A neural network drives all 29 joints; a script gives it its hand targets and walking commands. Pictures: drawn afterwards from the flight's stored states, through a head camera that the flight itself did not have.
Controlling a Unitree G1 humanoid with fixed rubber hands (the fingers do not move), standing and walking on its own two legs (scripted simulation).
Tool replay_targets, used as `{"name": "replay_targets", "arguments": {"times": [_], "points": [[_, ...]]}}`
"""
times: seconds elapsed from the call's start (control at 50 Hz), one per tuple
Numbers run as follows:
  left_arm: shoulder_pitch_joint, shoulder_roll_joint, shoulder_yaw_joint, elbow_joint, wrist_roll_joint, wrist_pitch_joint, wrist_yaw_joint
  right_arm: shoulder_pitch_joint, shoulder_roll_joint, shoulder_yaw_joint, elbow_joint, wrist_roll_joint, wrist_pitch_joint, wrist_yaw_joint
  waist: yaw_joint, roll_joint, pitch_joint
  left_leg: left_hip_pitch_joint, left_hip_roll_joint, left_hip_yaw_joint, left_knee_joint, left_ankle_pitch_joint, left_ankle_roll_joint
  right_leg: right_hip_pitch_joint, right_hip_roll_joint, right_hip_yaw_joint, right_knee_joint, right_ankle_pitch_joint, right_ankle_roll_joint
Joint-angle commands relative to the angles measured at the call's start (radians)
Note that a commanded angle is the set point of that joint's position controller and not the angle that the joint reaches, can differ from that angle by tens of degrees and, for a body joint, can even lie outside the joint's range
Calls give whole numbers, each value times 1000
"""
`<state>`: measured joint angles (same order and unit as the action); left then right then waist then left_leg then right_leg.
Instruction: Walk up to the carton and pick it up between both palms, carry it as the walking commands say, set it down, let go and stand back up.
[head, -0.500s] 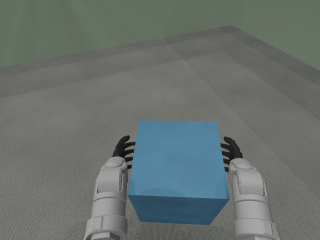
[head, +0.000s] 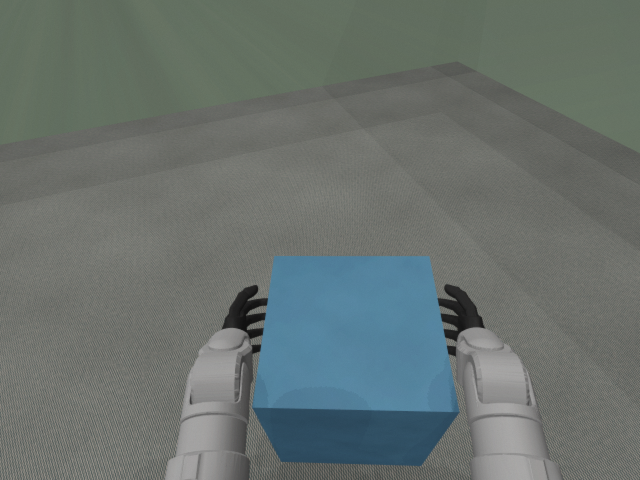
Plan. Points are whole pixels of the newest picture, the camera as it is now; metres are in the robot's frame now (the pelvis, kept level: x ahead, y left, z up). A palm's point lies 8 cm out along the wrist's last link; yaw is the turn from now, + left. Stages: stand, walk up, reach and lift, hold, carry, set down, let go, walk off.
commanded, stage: reach and lift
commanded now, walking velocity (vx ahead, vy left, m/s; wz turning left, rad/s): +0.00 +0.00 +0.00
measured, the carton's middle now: (350, 365) +0.29 -0.01 -0.03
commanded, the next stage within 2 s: hold in 0.24 s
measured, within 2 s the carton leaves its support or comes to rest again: neither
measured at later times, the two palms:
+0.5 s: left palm (231, 346) +0.27 +0.15 +0.05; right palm (468, 344) +0.27 -0.15 +0.05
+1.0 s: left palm (222, 334) +0.29 +0.16 +0.05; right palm (450, 323) +0.30 -0.13 +0.05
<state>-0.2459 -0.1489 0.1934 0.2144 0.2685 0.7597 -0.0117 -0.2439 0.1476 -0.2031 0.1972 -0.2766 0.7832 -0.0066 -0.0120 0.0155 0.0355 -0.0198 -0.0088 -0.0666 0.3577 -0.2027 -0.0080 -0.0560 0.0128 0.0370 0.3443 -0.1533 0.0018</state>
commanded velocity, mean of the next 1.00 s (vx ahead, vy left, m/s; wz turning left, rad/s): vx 0.10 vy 0.00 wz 0.00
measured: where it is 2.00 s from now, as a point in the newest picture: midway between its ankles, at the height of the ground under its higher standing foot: outside the picture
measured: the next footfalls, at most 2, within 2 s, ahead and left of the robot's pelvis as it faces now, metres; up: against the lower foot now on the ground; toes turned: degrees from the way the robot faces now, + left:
right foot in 1.32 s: +0.24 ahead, -0.08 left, +0.00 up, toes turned -7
left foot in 1.62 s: +0.33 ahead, +0.15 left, +0.00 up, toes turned -13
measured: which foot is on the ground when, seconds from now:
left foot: down 0.00-1.00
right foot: down 0.00-1.00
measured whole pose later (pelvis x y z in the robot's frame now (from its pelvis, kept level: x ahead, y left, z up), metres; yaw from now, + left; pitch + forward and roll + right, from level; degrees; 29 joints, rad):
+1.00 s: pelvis +0.01 +0.01 -0.01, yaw +3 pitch +0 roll -1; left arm -0.22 -0.14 0.15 0.10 0.22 0.84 0.02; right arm -0.20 0.14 -0.18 0.07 -0.21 0.85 -0.03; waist -0.01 -0.01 -0.11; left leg -0.27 0.01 -0.02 0.60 -0.38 0.02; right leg -0.25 -0.01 -0.01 0.51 -0.25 0.00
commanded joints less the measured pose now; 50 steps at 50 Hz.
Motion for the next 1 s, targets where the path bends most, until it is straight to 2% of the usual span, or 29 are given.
{"name": "replay_targets", "arguments": {"times": [0.0, 0.36, 0.8, 0.82, 0.84, 0.86, 0.88, 0.9, 0.94, 0.96, 0.98], "points": [[-459, -933, -499, -64, -240, -37, -207, -509, 876, 541, -98, 281, -50, 249, 1, -15, -249, -56, -79, -20, -58, 136, 16, 135, 75, 37, -24, 124, -3], [-510, -931, -491, -41, -238, -39, -226, -544, 910, 536, -66, 281, -48, 256, 7, -13, -219, -87, -71, -16, -58, 26, 24, 113, 67, 34, -27, 7, -7], [-419, -924, -523, -104, -246, -31, -214, -454, 892, 562, -134, 286, -43, 246, 7, -8, -236, -42, -69, -22, -62, 156, 16, 136, 72, 37, -31, 126, -6], [-518, -897, -548, -90, -277, -23, -228, -542, 925, 589, -112, 300, -43, 246, 9, -82, -268, -197, 107, -24, 62, -85, 25, -66, -129, 11, 67, -95, -29], [-498, -902, -539, -90, -282, -21, -225, -554, 925, 598, -120, 319, -38, 246, 19, -70, -300, -212, 102, -61, 65, -236, 48, -72, -117, 45, 50, -283, -55], [-511, -908, -551, -107, -289, -14, -218, -586, 931, 615, -130, 339, -31, 246, 28, -55, -281, -286, 86, -62, 68, -375, 53, -97, -128, 81, 16, -448, -75], [-535, -919, -574, -141, -305, -7, -214, -601, 943, 636, -150, 357, -22, 244, 33, -57, -267, -359, 71, -48, 98, -442, 47, -96, -153, 125, -18, -548, -90], [-546, -939, -594, -174, -321, 2, -206, -613, 959, 659, -189, 375, -13, 239, 35, -77, -271, -402, 51, -12, 167, -406, 36, -80, -185, 171, -45, -563, -108], [-536, -959, -637, -227, -345, 33, -182, -580, 960, 684, -240, 398, 16, 227, 28, -147, -320, -404, 4, 104, 291, -244, 20, -69, -255, 244, -91, -502, -144], [-506, -957, -650, -225, -343, 55, -169, -558, 940, 687, -243, 401, 33, 219, 19, -159, -323, -360, 8, 130, 251, -224, 23, -123, -271, 242, -99, -497, -151], [-488, -953, -667, -253, -347, 73, -158, -536, 932, 698, -266, 412, 49, 211, 12, -142, -326, -297, 9, 138, 168, -214, 34, -175, -258, 201, -68, -480, -145]]}}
